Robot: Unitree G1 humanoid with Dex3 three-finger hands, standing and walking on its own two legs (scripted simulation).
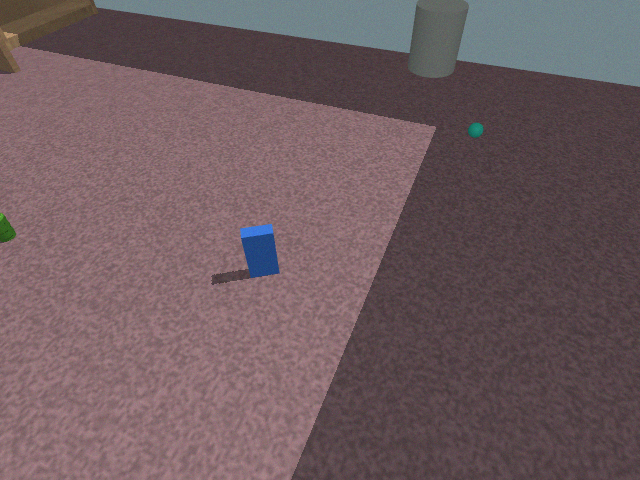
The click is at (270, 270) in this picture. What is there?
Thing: carton on end
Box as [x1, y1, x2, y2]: [240, 224, 279, 277]
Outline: 271,224 240,228 241,239 251,277 279,272
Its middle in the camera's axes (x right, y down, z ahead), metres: -0.24 +0.02 +1.52
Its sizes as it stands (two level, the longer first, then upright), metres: 0.117 0.050 0.235
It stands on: the floor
